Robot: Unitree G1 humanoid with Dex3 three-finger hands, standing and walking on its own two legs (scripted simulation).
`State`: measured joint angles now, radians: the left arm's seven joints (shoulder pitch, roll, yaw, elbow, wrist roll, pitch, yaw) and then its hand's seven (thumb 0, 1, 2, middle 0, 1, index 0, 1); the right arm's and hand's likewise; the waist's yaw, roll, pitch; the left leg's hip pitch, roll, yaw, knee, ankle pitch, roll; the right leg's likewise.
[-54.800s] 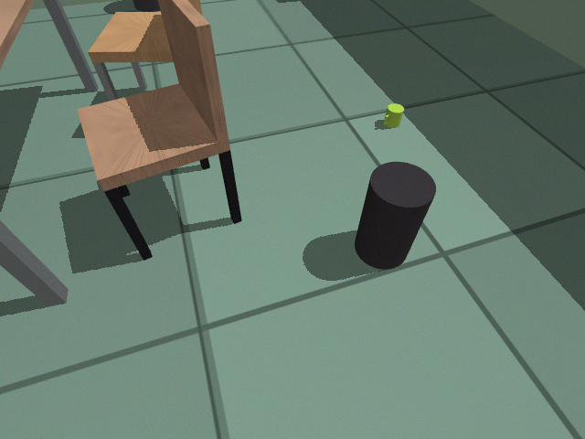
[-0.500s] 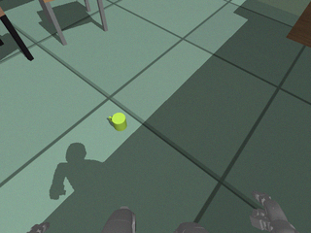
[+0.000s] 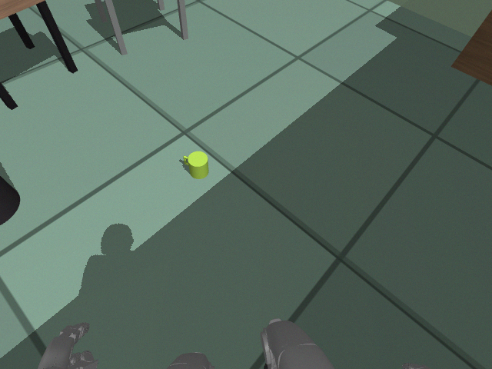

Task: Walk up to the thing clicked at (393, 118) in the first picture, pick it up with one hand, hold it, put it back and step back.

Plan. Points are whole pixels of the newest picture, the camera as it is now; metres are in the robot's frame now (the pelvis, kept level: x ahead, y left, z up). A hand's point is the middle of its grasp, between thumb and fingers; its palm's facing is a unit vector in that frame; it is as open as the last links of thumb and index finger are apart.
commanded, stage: step back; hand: left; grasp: from above
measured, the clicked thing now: (195, 164) +1.00 +0.18 -0.71
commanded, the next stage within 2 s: stand in 1.22 s
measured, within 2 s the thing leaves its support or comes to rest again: neither
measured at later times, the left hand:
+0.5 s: hand out of the picture -0.04 +0.26 -0.14, palm faces -0.02 -0.92 -0.40, open 7.4 cm
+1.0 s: hand out of the picture +0.01 +0.22 -0.14, palm faces +0.01 -0.93 -0.37, open 7.4 cm
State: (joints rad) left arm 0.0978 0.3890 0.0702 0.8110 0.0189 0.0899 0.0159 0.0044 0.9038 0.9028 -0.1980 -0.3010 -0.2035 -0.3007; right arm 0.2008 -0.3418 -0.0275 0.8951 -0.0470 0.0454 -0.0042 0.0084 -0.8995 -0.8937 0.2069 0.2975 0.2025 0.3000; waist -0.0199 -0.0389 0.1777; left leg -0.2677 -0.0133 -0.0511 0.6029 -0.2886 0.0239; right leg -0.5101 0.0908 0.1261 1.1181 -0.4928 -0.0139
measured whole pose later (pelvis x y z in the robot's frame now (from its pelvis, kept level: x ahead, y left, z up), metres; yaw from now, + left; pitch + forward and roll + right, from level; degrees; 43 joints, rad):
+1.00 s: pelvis -0.08 -0.04 +0.00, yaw +0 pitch -2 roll +0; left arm 0.15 0.33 0.05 0.99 0.04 -0.03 -0.01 0.00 0.90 0.90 -0.20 -0.30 -0.21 -0.30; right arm 0.24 -0.39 -0.04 1.00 -0.02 0.02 0.01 0.01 -0.90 -0.89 0.20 0.30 0.20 0.30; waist 0.01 0.05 0.06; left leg -0.32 -0.01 -0.09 0.81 -0.47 0.00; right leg -0.26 -0.02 -0.07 0.55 -0.25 -0.02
